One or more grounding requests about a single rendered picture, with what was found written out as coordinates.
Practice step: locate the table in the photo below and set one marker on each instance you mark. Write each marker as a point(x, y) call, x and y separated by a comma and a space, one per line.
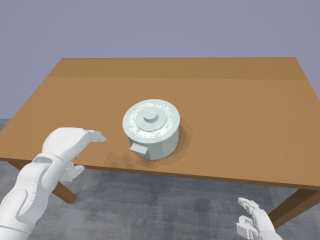
point(249, 120)

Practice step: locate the lid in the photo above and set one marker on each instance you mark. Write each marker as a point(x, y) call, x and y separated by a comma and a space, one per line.
point(155, 132)

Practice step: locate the robot right hand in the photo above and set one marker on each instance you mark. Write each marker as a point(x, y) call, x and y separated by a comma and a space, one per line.
point(260, 222)

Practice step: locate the pot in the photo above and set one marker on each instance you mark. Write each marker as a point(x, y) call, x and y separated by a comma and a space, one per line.
point(155, 151)

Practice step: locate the knob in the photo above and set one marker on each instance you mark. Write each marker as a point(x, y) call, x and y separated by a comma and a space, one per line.
point(150, 115)

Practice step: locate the left robot forearm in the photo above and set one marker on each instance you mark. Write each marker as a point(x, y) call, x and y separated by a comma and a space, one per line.
point(27, 201)

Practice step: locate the right robot forearm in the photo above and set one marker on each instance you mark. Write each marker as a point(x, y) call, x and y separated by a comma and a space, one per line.
point(269, 235)

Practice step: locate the robot left hand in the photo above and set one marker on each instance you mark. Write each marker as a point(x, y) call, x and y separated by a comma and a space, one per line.
point(66, 143)

